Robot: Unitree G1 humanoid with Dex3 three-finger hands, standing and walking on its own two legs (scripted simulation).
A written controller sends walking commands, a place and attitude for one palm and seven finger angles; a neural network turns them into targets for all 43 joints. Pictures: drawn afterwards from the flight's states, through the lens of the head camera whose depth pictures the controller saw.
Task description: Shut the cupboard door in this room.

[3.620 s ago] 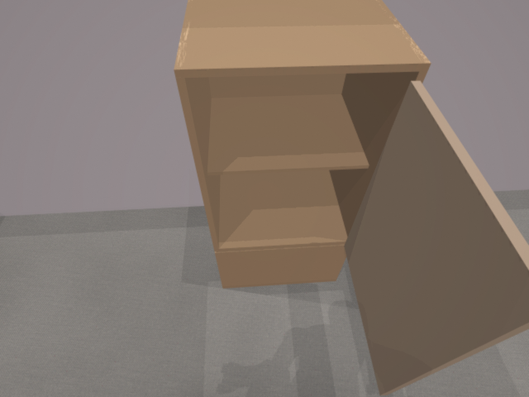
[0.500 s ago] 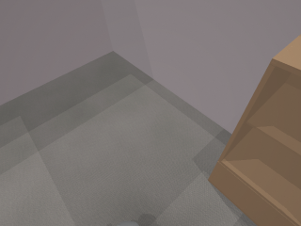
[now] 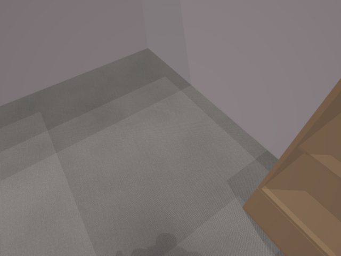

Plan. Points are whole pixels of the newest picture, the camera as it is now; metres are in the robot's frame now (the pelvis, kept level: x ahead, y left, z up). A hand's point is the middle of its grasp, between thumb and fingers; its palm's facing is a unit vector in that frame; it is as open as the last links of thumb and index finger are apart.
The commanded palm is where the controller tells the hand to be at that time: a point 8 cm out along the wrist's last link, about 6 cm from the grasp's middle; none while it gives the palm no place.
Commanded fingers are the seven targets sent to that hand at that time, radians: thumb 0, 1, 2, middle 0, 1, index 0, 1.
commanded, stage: turn or walk to find it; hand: left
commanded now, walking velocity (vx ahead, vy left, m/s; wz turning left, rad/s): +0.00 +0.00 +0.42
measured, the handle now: out of the picture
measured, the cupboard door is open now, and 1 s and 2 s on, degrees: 89 89 89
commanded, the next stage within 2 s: none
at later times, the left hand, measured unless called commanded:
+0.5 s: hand out of the picture -0.03 +0.26 -0.17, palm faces +0.26 -0.93 -0.26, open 7.4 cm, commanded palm none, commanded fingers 0.00 0.90 0.90 -0.20 -0.30 -0.20 -0.30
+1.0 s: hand out of the picture -0.03 +0.21 -0.15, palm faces +0.42 -0.87 -0.26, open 7.4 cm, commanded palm none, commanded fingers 0.00 0.90 0.90 -0.20 -0.30 -0.20 -0.30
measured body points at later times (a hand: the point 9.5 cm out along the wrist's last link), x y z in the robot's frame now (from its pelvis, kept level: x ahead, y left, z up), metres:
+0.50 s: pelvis -0.02 +0.03 +0.00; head +0.01 +0.06 +0.45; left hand -0.04 +0.31 -0.15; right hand +0.14 -0.19 -0.12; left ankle -0.02 +0.13 -0.73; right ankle -0.02 -0.11 -0.66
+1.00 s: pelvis -0.01 +0.00 +0.01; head +0.03 +0.01 +0.46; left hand -0.05 +0.25 -0.13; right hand +0.15 -0.21 -0.15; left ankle -0.08 +0.12 -0.68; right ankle +0.02 -0.11 -0.73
